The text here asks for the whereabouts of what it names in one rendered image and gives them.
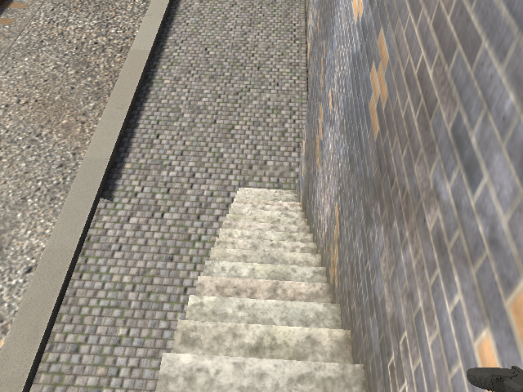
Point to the robot right hand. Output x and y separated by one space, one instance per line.
496 379

